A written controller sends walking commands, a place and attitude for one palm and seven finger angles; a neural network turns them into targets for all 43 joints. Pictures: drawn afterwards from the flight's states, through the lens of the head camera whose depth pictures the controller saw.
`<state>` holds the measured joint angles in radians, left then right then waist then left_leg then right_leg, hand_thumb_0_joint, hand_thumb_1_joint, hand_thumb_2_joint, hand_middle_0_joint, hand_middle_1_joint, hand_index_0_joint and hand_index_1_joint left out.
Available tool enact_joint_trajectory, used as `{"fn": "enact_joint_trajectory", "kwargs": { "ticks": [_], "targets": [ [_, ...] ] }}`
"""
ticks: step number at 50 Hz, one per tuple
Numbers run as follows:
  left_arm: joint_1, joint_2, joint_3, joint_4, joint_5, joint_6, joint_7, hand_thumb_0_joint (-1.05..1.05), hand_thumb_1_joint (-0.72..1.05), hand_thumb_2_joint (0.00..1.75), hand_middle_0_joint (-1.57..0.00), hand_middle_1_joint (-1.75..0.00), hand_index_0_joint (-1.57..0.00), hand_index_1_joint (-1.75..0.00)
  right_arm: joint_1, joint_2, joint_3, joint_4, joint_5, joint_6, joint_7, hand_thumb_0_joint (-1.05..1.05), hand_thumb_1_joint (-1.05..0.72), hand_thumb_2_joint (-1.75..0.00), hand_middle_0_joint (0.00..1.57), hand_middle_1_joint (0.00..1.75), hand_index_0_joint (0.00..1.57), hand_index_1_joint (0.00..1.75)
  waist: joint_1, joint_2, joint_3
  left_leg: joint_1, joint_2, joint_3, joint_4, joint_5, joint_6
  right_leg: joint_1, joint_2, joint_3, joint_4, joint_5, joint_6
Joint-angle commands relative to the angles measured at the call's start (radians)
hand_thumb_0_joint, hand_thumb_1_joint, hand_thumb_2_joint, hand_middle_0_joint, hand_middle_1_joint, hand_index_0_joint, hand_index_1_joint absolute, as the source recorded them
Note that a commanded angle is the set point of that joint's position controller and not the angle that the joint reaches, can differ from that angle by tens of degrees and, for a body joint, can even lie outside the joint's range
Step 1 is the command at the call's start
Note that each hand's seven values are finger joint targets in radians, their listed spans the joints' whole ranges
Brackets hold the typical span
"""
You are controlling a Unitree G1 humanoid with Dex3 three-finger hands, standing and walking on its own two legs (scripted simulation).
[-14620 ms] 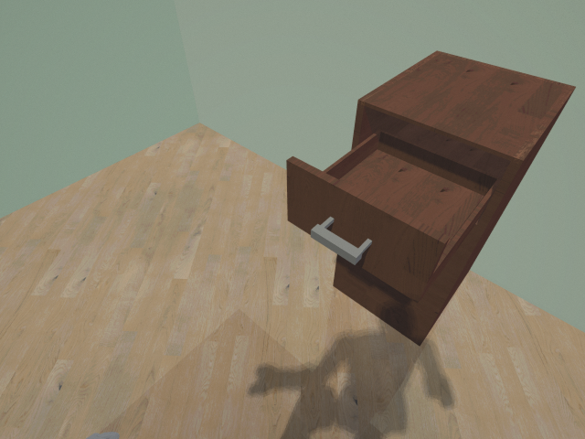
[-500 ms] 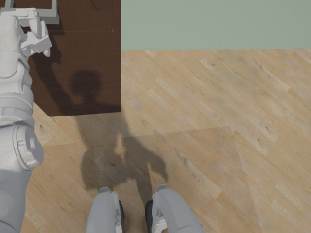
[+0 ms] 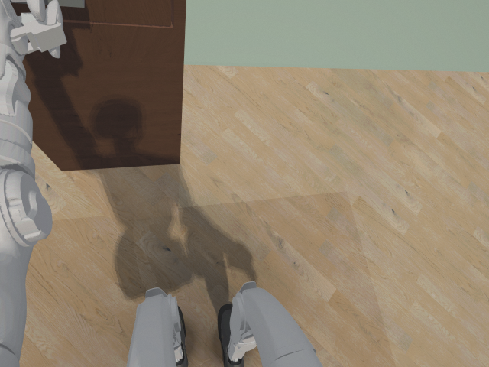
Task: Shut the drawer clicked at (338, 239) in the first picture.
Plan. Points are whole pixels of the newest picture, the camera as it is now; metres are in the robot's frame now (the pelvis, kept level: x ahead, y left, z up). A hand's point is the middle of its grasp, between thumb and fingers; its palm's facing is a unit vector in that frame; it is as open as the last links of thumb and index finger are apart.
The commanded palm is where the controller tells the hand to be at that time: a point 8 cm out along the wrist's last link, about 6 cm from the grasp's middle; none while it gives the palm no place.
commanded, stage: pull the fist back off the drawer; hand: left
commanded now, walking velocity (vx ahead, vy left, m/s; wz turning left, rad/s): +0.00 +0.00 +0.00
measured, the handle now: out of the picture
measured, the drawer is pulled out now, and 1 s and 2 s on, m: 0.00 0.00 0.00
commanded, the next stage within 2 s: draw the hand back to the body in 0.80 s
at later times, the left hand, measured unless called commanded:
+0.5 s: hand (55, 23) +0.59 +0.19 +0.08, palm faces +0.05 -1.00 -0.05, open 3.4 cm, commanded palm +0.59 +0.19 +0.08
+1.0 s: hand (53, 28) +0.58 +0.19 +0.08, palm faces +0.07 -1.00 -0.03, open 3.1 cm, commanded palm +0.52 +0.22 +0.10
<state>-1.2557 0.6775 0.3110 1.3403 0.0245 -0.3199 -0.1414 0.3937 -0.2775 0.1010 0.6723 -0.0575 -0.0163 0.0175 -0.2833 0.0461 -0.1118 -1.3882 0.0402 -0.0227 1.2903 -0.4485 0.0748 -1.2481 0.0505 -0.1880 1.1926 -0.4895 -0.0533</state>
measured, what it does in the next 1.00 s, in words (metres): stands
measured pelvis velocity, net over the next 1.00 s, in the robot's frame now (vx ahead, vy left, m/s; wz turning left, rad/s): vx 0.04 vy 0.00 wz -0.02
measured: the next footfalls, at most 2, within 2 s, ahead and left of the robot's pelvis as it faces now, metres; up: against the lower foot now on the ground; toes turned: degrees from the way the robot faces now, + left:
none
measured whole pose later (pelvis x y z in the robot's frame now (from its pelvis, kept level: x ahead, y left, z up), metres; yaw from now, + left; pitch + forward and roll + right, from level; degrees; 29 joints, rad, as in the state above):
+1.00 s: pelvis +0.04 +0.00 +0.02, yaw -1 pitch +29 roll -5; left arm -0.92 0.53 0.44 1.06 -0.04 -0.36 -0.17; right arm 0.39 -0.26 0.06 0.60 -0.03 0.06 0.05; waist -0.21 0.05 -0.13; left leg -1.21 0.06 0.03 1.20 -0.50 0.07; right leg -1.10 0.07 -0.12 1.12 -0.52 -0.05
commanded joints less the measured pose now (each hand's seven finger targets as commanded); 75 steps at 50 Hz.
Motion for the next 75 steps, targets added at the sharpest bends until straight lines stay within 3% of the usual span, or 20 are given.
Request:
{"fn": "enact_joint_trajectory", "kwargs": {
  "ticks": [1, 9, 19, 20, 25, 31, 32, 36, 43, 45, 48, 50, 54, 58, 59, 64, 70, 71, 73, 75],
  "targets": [
    [-0.702, 0.137, -0.011, -0.300, -0.018, -0.078, 0.038, 0.00, 0.90, 0.90, -1.40, -1.60, -1.40, -1.60, 0.228, -0.232, -0.069, 0.012, 0.000, -0.021, -0.023, 0.00, -0.90, -0.90, 0.20, 0.30, 0.20, 0.30, -0.116, 0.344, -0.539, 0.731, 0.047, -0.219, -0.187, 0.059, -0.038, -0.070, 0.008, 0.125, -0.152, 0.057, 0.024],
    [-0.681, 0.135, -0.008, -0.265, -0.017, -0.069, 0.047, 0.00, 0.90, 0.90, -1.40, -1.60, -1.40, -1.60, 0.233, -0.235, -0.066, 0.015, -0.001, -0.046, -0.022, 0.00, -0.90, -0.90, 0.20, 0.30, 0.20, 0.30, -0.117, 0.310, -0.513, 0.686, 0.045, -0.218, -0.193, 0.009, -0.033, -0.063, 0.005, 0.127, -0.158, 0.034, 0.023],
    [-0.637, 0.223, 0.065, -0.273, -0.009, -0.069, 0.029, 0.00, 0.90, 0.90, -1.40, -1.60, -1.40, -1.60, 0.249, -0.230, -0.068, -0.011, -0.001, -0.033, -0.011, 0.00, -0.90, -0.90, 0.20, 0.30, 0.20, 0.30, -0.077, 0.306, -0.542, 0.630, 0.031, -0.176, -0.157, 0.073, -0.029, 0.015, 0.013, 0.142, -0.155, 0.050, 0.016],
    [-0.635, 0.180, 0.037, -0.282, -0.012, -0.067, 0.025, 0.00, 0.90, 0.90, -1.40, -1.60, -1.40, -1.60, 0.247, -0.227, -0.072, -0.012, -0.001, -0.031, -0.007, 0.00, -0.90, -0.90, 0.20, 0.30, 0.20, 0.30, -0.082, 0.315, -0.551, 0.656, 0.033, -0.186, -0.162, 0.076, -0.032, -0.002, 0.012, 0.135, -0.153, 0.056, 0.017],
    [-0.549, 0.166, 0.058, -0.295, -0.023, -0.065, 0.014, 0.00, 0.90, 0.90, -1.40, -1.60, -1.40, -1.60, 0.246, -0.222, -0.079, -0.025, 0.000, -0.015, 0.003, 0.00, -0.90, -0.90, 0.20, 0.30, 0.20, 0.30, -0.051, 0.306, -0.548, 0.678, 0.034, -0.182, -0.170, 0.110, -0.035, 0.020, 0.014, 0.132, -0.158, 0.074, 0.015],
    [-0.396, 0.177, 0.104, -0.337, -0.044, -0.070, 0.002, 0.00, 0.90, 0.90, -1.40, -1.60, -1.40, -1.60, 0.235, -0.213, -0.087, -0.046, 0.010, 0.012, 0.012, 0.00, -0.90, -0.90, 0.20, 0.30, 0.20, 0.30, 0.003, 0.258, -0.574, 0.679, 0.029, -0.146, -0.175, 0.186, -0.035, 0.119, 0.019, 0.140, -0.177, 0.107, 0.016],
    [-0.386, 0.146, 0.078, -0.343, -0.045, -0.070, 0.000, 0.00, 0.90, 0.90, -1.40, -1.60, -1.40, -1.60, 0.228, -0.208, -0.087, -0.049, 0.012, 0.014, 0.014, 0.00, -0.90, -0.90, 0.20, 0.30, 0.20, 0.30, -0.005, 0.245, -0.569, 0.671, 0.027, -0.137, -0.174, 0.186, -0.032, 0.129, 0.019, 0.144, -0.183, 0.110, 0.019],
    [-0.311, 0.188, 0.126, -0.365, -0.051, -0.085, 0.003, 0.00, 0.90, 0.90, -1.40, -1.60, -1.40, -1.60, 0.222, -0.204, -0.090, -0.059, 0.016, 0.030, 0.014, 0.00, -0.90, -0.90, 0.20, 0.30, 0.20, 0.30, 0.025, 0.214, -0.560, 0.653, 0.024, -0.112, -0.176, 0.235, -0.031, 0.198, 0.020, 0.151, -0.190, 0.145, 0.020],
    [-0.248, 0.167, 0.133, -0.357, -0.061, -0.107, -0.001, 0.00, 0.90, 0.90, -1.40, -1.60, -1.40, -1.60, 0.213, -0.187, -0.096, -0.066, 0.020, 0.055, 0.015, 0.00, -0.90, -0.90, 0.20, 0.30, 0.20, 0.30, 0.020, 0.144, -0.521, 0.602, 0.015, -0.072, -0.160, 0.320, -0.022, 0.287, 0.023, 0.167, -0.195, 0.259, 0.030],
    [-0.237, 0.167, 0.141, -0.391, -0.060, -0.126, -0.005, 0.00, 0.90, 0.90, -1.40, -1.60, -1.40, -1.60, 0.212, -0.186, -0.101, -0.070, 0.019, 0.062, 0.015, 0.00, -0.90, -0.90, 0.20, 0.30, 0.20, 0.30, 0.041, 0.186, -0.570, 0.662, 0.013, -0.073, -0.159, 0.384, -0.028, 0.289, 0.020, 0.162, -0.179, 0.304, 0.026],
    [-0.011, 0.177, 0.194, -0.605, -0.103, -0.141, -0.022, 0.00, 0.90, 0.90, -1.40, -1.60, -1.40, -1.60, 0.192, -0.182, -0.120, -0.124, 0.033, 0.075, 0.025, 0.00, -0.90, -0.90, 0.20, 0.30, 0.20, 0.30, 0.149, 0.256, -0.764, 0.881, 0.010, -0.070, -0.217, 0.582, -0.048, 0.431, 0.022, 0.159, -0.200, 0.449, 0.017],
    [0.157, 0.111, 0.155, -0.759, -0.137, -0.118, -0.034, 0.00, 0.90, 0.90, -1.40, -1.60, -1.40, -1.60, 0.175, -0.169, -0.126, -0.160, 0.051, 0.080, 0.034, 0.00, -0.90, -0.90, 0.20, 0.30, 0.20, 0.30, 0.179, 0.278, -0.829, 1.010, 0.008, -0.070, -0.253, 0.739, -0.054, 0.504, 0.027, 0.155, -0.234, 0.547, 0.018],
    [0.391, -0.012, 0.086, -0.855, -0.198, -0.021, -0.056, 0.00, 0.90, 0.90, -1.40, -1.60, -1.40, -1.60, 0.125, -0.152, -0.133, -0.185, 0.088, 0.078, 0.023, 0.00, -0.90, -0.90, 0.20, 0.30, 0.20, 0.30, 0.169, 0.068, -0.644, 0.911, -0.004, -0.028, -0.325, 0.647, -0.026, 0.666, 0.025, 0.162, -0.327, 0.649, 0.035],
    [0.501, -0.108, 0.030, -0.895, -0.249, 0.011, -0.051, 0.00, 0.90, 0.90, -1.40, -1.60, -1.40, -1.60, 0.070, -0.144, -0.130, -0.188, 0.104, 0.060, 0.001, 0.00, -0.90, -0.90, 0.20, 0.30, 0.20, 0.30, 0.158, 0.001, -0.404, 0.850, -0.014, 0.003, -0.406, 0.476, -0.020, 0.695, 0.018, 0.161, -0.401, 0.575, 0.044],
    [0.512, -0.113, 0.026, -0.915, -0.250, 0.002, -0.044, 0.00, 0.90, 0.90, -1.40, -1.60, -1.40, -1.60, 0.055, -0.144, -0.131, -0.183, 0.106, 0.054, -0.004, 0.00, -0.90, -0.90, 0.20, 0.30, 0.20, 0.30, 0.160, 0.035, -0.363, 0.873, -0.014, 0.007, -0.414, 0.487, -0.021, 0.680, 0.016, 0.163, -0.411, 0.566, 0.040],
    [0.626, -0.196, -0.071, -1.035, -0.259, -0.031, -0.070, 0.00, 0.90, 0.90, -1.40, -1.60, -1.40, -1.60, 0.002, -0.135, -0.131, -0.198, 0.110, 0.026, -0.009, 0.00, -0.90, -0.90, 0.20, 0.30, 0.20, 0.30, 0.179, 0.140, -0.326, 1.062, 0.000, -0.030, -0.459, 0.600, -0.040, 0.624, 0.011, 0.142, -0.431, 0.497, 0.029],
    [0.777, -0.164, -0.031, -1.174, -0.297, 0.015, -0.085, 0.00, 0.90, 0.90, -1.40, -1.60, -1.40, -1.60, -0.102, -0.132, -0.122, -0.250, 0.119, -0.003, -0.031, 0.00, -0.90, -0.90, 0.20, 0.30, 0.20, 0.30, 0.227, 0.041, -0.315, 1.098, -0.004, -0.046, -0.538, 0.533, -0.044, 0.734, 0.000, 0.137, -0.474, 0.463, 0.032],
    [0.775, -0.090, -0.057, -1.280, -0.171, 0.047, 0.031, 0.00, 0.90, 0.90, -1.40, -1.60, -1.40, -1.60, -0.192, -0.114, -0.128, -0.272, 0.118, 0.019, -0.048, 0.00, -0.90, -0.90, 0.20, 0.30, 0.20, 0.30, 0.282, 0.061, -0.334, 1.161, -0.006, -0.036, -0.600, 0.487, -0.050, 0.768, -0.026, 0.186, -0.543, 0.407, 0.012],
    [0.893, -0.183, -0.094, -1.328, -0.162, 0.098, 0.126, 0.00, 0.90, 0.90, -1.40, -1.60, -1.40, -1.60, -0.213, -0.098, -0.120, -0.294, 0.116, 0.019, -0.070, 0.00, -0.90, -0.90, 0.20, 0.30, 0.20, 0.30, 0.265, -0.001, -0.223, 1.134, 0.001, -0.036, -0.659, 0.378, -0.050, 0.799, -0.032, 0.178, -0.587, 0.368, 0.016],
    [0.948, -0.168, -0.088, -1.351, -0.146, 0.134, 0.175, 0.00, 0.90, 0.90, -1.40, -1.60, -1.40, -1.60, -0.237, -0.096, -0.112, -0.284, 0.116, 0.027, -0.086, 0.00, -0.90, -0.90, 0.20, 0.30, 0.20, 0.30, 0.273, 0.015, -0.194, 1.145, 0.002, -0.029, -0.702, 0.349, -0.045, 0.865, -0.037, 0.188, -0.621, 0.365, 0.015]
  ]
}}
